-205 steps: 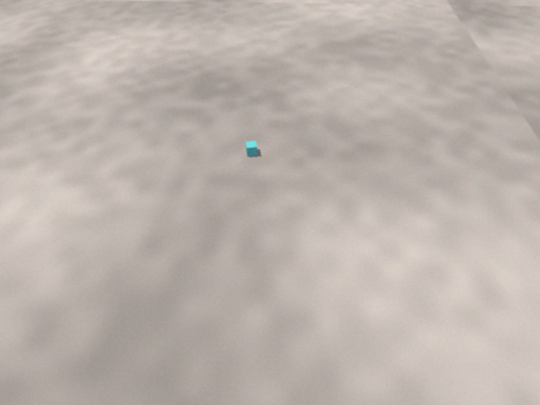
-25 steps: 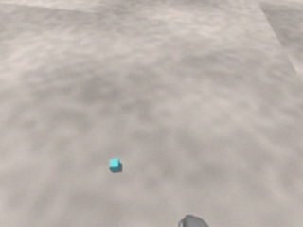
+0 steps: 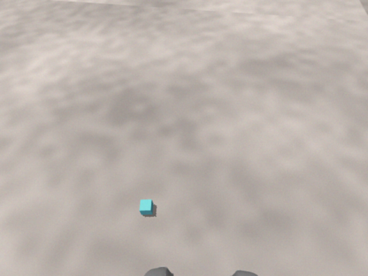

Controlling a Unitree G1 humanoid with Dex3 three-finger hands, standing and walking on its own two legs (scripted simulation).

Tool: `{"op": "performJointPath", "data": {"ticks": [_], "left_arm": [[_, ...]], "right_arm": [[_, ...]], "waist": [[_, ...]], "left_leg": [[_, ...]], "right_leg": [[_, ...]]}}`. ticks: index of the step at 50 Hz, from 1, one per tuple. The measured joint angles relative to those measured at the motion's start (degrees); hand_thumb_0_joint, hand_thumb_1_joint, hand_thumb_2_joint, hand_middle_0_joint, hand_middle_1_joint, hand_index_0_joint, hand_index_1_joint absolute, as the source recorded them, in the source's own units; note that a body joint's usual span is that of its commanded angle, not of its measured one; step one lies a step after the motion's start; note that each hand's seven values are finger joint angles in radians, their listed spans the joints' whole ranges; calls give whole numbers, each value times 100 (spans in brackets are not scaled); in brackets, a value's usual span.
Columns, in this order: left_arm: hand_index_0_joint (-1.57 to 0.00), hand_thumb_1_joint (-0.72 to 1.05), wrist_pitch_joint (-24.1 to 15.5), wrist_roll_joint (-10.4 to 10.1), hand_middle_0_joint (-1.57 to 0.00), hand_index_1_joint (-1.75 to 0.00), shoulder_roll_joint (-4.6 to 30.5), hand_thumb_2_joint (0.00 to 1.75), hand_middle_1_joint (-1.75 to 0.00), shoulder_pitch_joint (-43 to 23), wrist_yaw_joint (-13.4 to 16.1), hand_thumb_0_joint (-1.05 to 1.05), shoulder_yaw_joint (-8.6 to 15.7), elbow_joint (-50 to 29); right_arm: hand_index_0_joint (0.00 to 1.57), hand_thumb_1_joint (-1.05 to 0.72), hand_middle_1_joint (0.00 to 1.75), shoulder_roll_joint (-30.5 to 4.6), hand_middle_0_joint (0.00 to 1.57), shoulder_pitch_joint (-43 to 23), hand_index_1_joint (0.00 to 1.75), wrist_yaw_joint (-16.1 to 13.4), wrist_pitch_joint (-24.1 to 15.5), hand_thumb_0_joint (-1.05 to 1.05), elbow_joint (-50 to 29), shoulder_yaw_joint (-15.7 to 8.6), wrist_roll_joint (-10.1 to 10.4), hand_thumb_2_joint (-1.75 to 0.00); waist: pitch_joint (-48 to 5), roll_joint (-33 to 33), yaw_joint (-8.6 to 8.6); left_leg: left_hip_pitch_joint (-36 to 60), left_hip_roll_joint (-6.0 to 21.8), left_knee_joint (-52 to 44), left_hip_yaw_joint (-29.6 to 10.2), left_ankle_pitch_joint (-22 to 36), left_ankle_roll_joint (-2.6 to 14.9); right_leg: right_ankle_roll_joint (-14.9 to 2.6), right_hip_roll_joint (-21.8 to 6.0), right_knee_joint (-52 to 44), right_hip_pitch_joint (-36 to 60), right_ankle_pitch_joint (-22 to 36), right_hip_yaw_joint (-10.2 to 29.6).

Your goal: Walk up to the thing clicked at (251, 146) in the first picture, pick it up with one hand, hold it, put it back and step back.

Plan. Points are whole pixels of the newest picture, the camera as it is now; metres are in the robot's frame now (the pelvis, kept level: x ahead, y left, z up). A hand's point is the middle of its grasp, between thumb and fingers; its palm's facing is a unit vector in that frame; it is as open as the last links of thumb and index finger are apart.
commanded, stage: walk up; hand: left
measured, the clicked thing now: (146, 207) +0.54 +0.28 -0.72
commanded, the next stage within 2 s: stand in 1.28 s
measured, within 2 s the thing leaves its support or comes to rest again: neither
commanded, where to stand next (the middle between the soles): +0.12 +0.02 m, yaw +0 degrees
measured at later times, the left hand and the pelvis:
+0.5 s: hand out of the picture +0.09 +0.28 -0.13, palm faces +0.01 -0.93 -0.37, open 7.4 cm; pelvis +0.02 +0.01 +0.02, yaw +1 degrees
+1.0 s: hand out of the picture +0.12 +0.27 -0.12, palm faces -0.02 -0.94 -0.34, open 7.4 cm; pelvis +0.03 +0.01 +0.03, yaw +0 degrees
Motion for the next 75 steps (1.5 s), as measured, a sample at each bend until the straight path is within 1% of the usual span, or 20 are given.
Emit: {"op": "performJointPath", "data": {"ticks": [3, 4, 5, 6, 7, 10, 19, 24, 35, 49, 64, 69, 75], "left_arm": [[-21, 90, 94, -42, -20, -30, -45, 90, -30, -169, 33, 1, -20, 178], [-21, 90, 98, -37, -20, -30, -54, 90, -30, -204, 33, 1, -24, 249], [-21, 90, 86, -29, -20, -30, -61, 90, -30, -227, 29, 1, -27, 320], [-21, 90, 68, -14, -20, -30, -68, 90, -30, -240, 24, 1, -32, 389], [-21, 90, 57, 7, -20, -30, -77, 90, -30, -250, 18, 1, -38, 458], [-21, 90, 55, 42, -20, -30, -102, 90, -30, -294, -1, 1, -78, 668], [-21, 90, 18, 0, -20, -30, -130, 90, -30, -539, -9, 1, -110, 1077], [-21, 90, 31, 8, -20, -30, -135, 90, -30, -679, -11, 1, -110, 1231], [-21, 90, 40, 42, -20, -30, -255, 90, -30, -875, -41, 1, -89, 1416], [-21, 90, 91, 82, -20, -30, -315, 90, -30, -910, -52, 1, -30, 1447], [-21, 90, 115, 85, -20, -30, -319, 90, -30, -839, -36, 1, -4, 1465], [-21, 90, 127, 91, -20, -30, -317, 90, -30, -761, -54, 1, -15, 1458], [-21, 90, 111, 93, -20, -30, -343, 90, -30, -676, -66, 1, -33, 1452]], "right_arm": [[20, -91, 30, 47, 21, -188, 30, 19, 41, 1, 79, 51, 24, -90], [20, -91, 30, 70, 21, -251, 30, 20, 64, 1, 111, 73, 32, -90], [20, -91, 30, 92, 21, -312, 30, 21, 87, 1, 145, 96, 43, -90], [20, -91, 30, 113, 21, -371, 30, 22, 110, 1, 180, 119, 56, -90], [20, -91, 30, 134, 21, -433, 30, 25, 130, 1, 217, 137, 65, -90], [20, -91, 30, 178, 21, -590, 30, 45, 129, 1, 330, 169, 77, -90], [20, -91, 30, 232, 21, -899, 30, 43, 74, 1, 753, 247, 102, -90], [20, -91, 30, 256, 21, -1021, 30, 49, 94, 1, 938, 235, 109, -90], [20, -91, 30, 243, 21, -976, 30, 57, 96, 1, 1262, 206, 97, -90], [20, -91, 30, 280, 21, -757, 30, 37, 103, 1, 1391, 175, 54, -90], [20, -91, 30, 311, 21, -777, 30, 20, 100, 1, 1311, 149, 51, -90], [20, -91, 30, 349, 21, -782, 30, 3, 30, 1, 1290, 192, 8, -90], [20, -91, 30, 362, 21, -785, 30, -4, -9, 1, 1267, 212, 10, -90]], "waist": [[11, -22, -13], [-5, -22, -25], [-27, -26, -32], [-56, -34, -34], [-86, -42, -35], [-158, -71, -37], [-208, -7, 30], [-225, 15, 18], [-286, 37, -51], [-369, -37, -167], [-366, -18, -140], [-429, -47, -126], [-448, -48, -121]], "left_leg": [[-46, 52, 184, -39, -152, -1], [-40, 74, 196, -67, -171, -3], [-28, 90, 197, -91, -182, -15], [-16, 99, 189, -107, -189, -32], [2, 103, 155, -116, -183, -43], [108, 72, -63, -101, -107, -40], [493, 43, -680, -83, 127, -25], [706, 10, -1057, -62, 298, -31], [1091, -20, -1744, -14, 602, -39], [1187, -36, -1942, -4, 665, -23], [1223, -61, -1960, -42, 637, -20], [1291, -67, -2054, -32, 657, -34], [1342, -44, -2085, -42, 644, -54]], "right_leg": [[-101, 156, 69, 33, -392, 89], [-115, 204, -8, 82, -321, 90], [-95, 229, -143, 147, -69, 76], [-33, 238, -251, 199, 120, 63], [11, 241, -309, 233, 134, 53], [49, 213, -493, 328, 136, 56], [93, 201, -1161, 735, 395, 44], [99, 177, -1479, 916, 536, 50], [117, 166, -2119, 1264, 827, 71], [137, 156, -2375, 1386, 927, 72], [147, 134, -2405, 1446, 889, 31], [142, 128, -2435, 1481, 877, 38], [128, 153, -2494, 1547, 874, 27]]}}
